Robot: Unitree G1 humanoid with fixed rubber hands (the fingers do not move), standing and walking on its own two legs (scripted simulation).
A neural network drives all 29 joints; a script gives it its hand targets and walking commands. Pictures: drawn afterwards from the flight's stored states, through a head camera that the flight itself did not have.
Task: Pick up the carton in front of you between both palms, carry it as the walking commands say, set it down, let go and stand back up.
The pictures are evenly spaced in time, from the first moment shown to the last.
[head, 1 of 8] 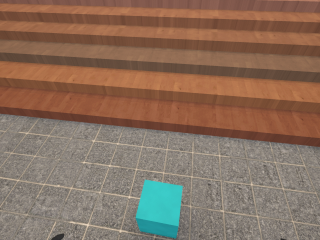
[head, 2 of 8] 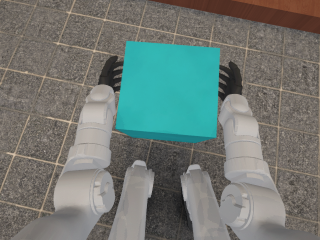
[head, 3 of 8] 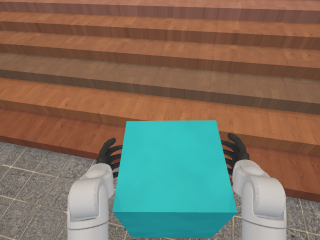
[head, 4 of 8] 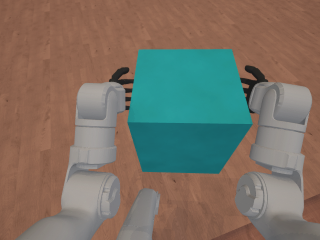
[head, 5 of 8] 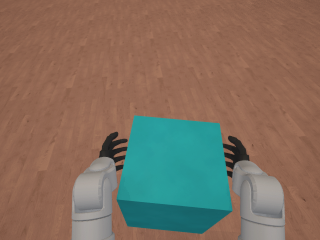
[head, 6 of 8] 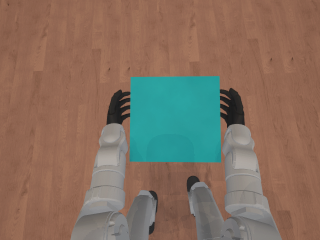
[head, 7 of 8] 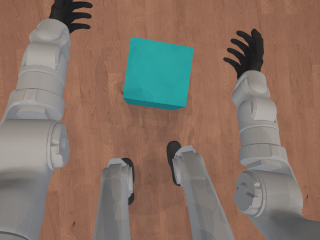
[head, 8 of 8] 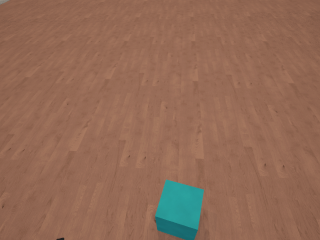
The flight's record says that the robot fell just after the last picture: no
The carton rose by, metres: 1.47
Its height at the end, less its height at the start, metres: +0.71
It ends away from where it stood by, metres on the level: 4.74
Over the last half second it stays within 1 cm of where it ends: yes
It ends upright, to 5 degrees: yes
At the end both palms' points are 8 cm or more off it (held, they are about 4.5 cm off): yes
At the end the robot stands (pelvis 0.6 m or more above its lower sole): yes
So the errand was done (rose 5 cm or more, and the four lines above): yes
